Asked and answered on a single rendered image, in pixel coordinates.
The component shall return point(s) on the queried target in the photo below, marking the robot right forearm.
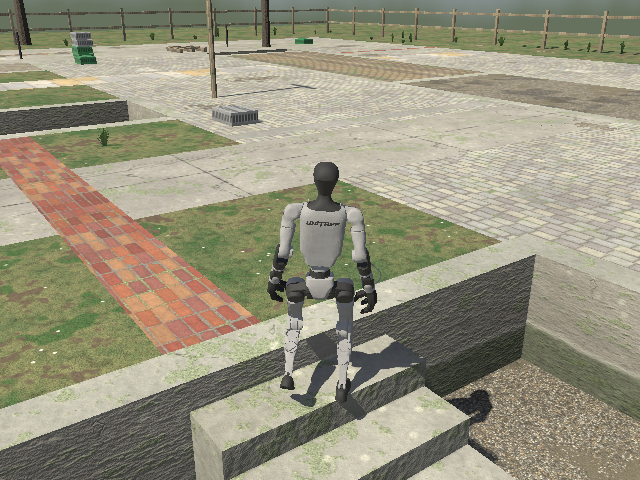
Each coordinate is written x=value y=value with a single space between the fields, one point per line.
x=366 y=275

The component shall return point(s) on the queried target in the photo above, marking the robot right hand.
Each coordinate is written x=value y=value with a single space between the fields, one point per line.
x=371 y=300

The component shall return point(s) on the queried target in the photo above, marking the robot left forearm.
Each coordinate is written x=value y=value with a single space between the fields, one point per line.
x=278 y=267

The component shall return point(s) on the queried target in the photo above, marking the right robot shin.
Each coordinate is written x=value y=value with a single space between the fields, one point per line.
x=344 y=348

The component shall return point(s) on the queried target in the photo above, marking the robot left upper arm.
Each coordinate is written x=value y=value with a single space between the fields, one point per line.
x=290 y=213

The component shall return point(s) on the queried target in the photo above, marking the robot right upper arm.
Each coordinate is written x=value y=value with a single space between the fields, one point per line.
x=355 y=217

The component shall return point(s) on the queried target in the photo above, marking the robot left hand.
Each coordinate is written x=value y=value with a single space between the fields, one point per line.
x=279 y=287

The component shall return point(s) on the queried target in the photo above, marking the humanoid robot head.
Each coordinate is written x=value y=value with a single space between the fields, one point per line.
x=326 y=175

